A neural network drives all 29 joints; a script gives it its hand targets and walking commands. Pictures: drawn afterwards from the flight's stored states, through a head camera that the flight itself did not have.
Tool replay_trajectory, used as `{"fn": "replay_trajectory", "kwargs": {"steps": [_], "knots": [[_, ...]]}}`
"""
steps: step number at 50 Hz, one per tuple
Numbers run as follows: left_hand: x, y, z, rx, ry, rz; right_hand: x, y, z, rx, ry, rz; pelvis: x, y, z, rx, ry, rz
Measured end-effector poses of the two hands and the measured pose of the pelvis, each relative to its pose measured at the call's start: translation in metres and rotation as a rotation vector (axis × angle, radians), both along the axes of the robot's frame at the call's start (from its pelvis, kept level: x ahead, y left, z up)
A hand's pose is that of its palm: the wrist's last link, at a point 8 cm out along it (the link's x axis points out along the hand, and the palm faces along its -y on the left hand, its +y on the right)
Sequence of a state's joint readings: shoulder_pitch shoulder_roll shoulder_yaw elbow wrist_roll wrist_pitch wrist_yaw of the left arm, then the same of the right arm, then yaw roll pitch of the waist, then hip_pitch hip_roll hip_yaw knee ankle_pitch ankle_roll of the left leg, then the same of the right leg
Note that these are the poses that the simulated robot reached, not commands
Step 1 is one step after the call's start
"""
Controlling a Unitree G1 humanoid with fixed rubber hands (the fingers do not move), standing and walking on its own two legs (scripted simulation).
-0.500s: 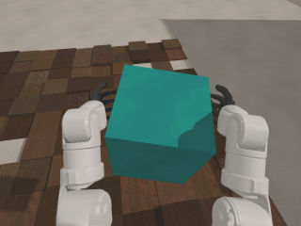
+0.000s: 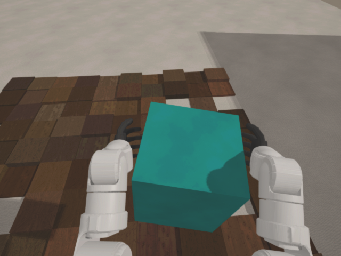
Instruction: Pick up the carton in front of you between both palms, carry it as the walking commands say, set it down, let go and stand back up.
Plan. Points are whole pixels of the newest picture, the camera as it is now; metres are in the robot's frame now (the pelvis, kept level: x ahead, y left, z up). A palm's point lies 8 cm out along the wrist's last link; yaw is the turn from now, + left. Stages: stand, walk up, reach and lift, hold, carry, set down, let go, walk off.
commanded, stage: carry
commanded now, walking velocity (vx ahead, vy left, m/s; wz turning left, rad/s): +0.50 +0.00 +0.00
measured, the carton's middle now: (183, 171) +0.33 +0.01 +0.03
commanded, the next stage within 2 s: none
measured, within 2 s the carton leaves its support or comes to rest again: neither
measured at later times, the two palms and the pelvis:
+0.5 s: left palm (135, 67) +0.67 +0.19 +0.12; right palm (224, 74) +0.65 -0.11 +0.12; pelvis +0.31 +0.05 -0.02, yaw +1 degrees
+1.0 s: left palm (140, 28) +0.92 +0.21 +0.16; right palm (213, 29) +0.93 -0.08 +0.16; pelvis +0.56 +0.03 -0.01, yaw +1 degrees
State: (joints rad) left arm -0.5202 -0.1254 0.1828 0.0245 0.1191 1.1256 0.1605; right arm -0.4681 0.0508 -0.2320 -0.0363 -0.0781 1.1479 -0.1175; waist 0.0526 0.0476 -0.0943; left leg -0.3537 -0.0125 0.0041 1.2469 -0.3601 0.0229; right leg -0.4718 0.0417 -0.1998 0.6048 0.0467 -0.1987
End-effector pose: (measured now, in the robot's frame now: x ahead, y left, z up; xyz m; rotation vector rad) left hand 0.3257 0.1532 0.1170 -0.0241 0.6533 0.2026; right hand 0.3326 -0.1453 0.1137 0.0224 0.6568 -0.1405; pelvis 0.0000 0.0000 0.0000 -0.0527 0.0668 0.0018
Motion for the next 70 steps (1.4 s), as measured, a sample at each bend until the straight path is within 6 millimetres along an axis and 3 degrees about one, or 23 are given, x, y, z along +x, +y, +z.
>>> {"fn": "replay_trajectory", "kwargs": {"steps": [3,7,11,16,21,25,33,38,42,48,51,54,63,70], "knots": [[0.024,0.013,-0.013,-0.013,0.056,0.034,0.034,0.013,-0.011,0.009,0.057,0.023,0.035,0.000,0.006,0.011,0.002,0.005],[0.073,0.029,-0.011,-0.030,0.035,0.059,0.086,0.029,-0.009,0.015,0.039,0.031,0.086,0.006,0.012,0.017,0.010,0.023],[0.138,0.041,0.000,-0.041,-0.038,0.052,0.148,0.041,0.004,0.006,-0.034,0.024,0.145,0.020,0.009,0.020,0.013,0.036],[0.231,0.054,0.008,-0.023,-0.160,-0.004,0.227,0.054,0.011,-0.024,-0.141,-0.011,0.221,0.043,-0.024,0.035,0.009,0.019],[0.296,0.045,0.001,-0.046,-0.101,-0.023,0.273,0.048,0.000,-0.052,-0.046,-0.077,0.271,0.050,-0.023,0.047,0.033,0.010],[0.344,0.034,0.006,-0.072,-0.103,-0.024,0.316,0.038,0.007,-0.031,-0.040,-0.112,0.313,0.049,-0.018,0.046,0.044,0.008],[0.452,0.016,0.020,-0.032,-0.137,0.002,0.437,0.019,0.018,0.003,-0.069,-0.086,0.422,0.028,-0.023,0.026,0.036,0.012],[0.493,0.024,0.014,-0.003,-0.062,0.066,0.502,0.028,0.012,0.018,0.007,-0.019,0.464,0.019,-0.007,0.041,0.036,0.016],[0.520,0.041,0.025,-0.032,-0.082,0.129,0.540,0.044,0.021,0.035,-0.006,0.009,0.492,0.017,0.006,0.055,0.044,0.019],[0.574,0.056,0.047,-0.053,-0.188,0.118,0.587,0.058,0.043,0.024,-0.111,-0.020,0.542,0.028,0.000,0.027,0.033,0.022],[0.601,0.059,0.046,-0.054,-0.208,0.080,0.607,0.062,0.048,-0.002,-0.136,-0.044,0.569,0.037,-0.017,0.013,0.021,0.021],[0.618,0.062,0.034,-0.058,-0.146,0.062,0.621,0.064,0.041,-0.021,-0.079,-0.041,0.584,0.041,-0.018,0.034,0.021,0.027],[0.643,0.055,0.022,-0.052,-0.054,0.065,0.646,0.058,0.026,-0.005,0.016,-0.054,0.612,0.042,-0.007,0.020,0.025,0.022],[0.639,0.045,0.005,-0.034,-0.002,0.064,0.641,0.048,0.005,0.004,0.069,-0.059,0.621,0.038,-0.002,0.034,0.018,0.015]]}}
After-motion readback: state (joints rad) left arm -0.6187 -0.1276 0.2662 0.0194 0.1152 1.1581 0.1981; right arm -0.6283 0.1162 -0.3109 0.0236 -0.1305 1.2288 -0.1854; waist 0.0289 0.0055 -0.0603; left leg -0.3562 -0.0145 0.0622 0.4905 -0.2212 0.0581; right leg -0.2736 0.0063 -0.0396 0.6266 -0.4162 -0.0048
